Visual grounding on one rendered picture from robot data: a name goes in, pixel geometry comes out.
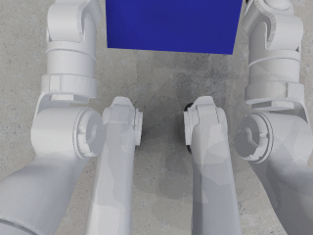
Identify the right robot foot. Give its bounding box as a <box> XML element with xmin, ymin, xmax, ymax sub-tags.
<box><xmin>183</xmin><ymin>103</ymin><xmax>194</xmax><ymax>155</ymax></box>

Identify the left robot forearm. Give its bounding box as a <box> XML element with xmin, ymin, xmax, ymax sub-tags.
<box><xmin>30</xmin><ymin>0</ymin><xmax>103</xmax><ymax>142</ymax></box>

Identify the left robot upper arm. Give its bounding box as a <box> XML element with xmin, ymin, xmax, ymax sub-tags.
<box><xmin>0</xmin><ymin>107</ymin><xmax>107</xmax><ymax>235</ymax></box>

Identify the carton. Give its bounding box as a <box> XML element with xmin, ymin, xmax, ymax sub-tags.
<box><xmin>105</xmin><ymin>0</ymin><xmax>243</xmax><ymax>55</ymax></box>

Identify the right robot forearm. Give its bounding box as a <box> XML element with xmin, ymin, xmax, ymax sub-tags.
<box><xmin>242</xmin><ymin>0</ymin><xmax>313</xmax><ymax>136</ymax></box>

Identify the left robot thigh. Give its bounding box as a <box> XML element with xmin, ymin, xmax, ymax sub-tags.
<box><xmin>82</xmin><ymin>104</ymin><xmax>143</xmax><ymax>235</ymax></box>

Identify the right robot upper arm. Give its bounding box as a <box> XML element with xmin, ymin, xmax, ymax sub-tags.
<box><xmin>233</xmin><ymin>112</ymin><xmax>313</xmax><ymax>235</ymax></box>

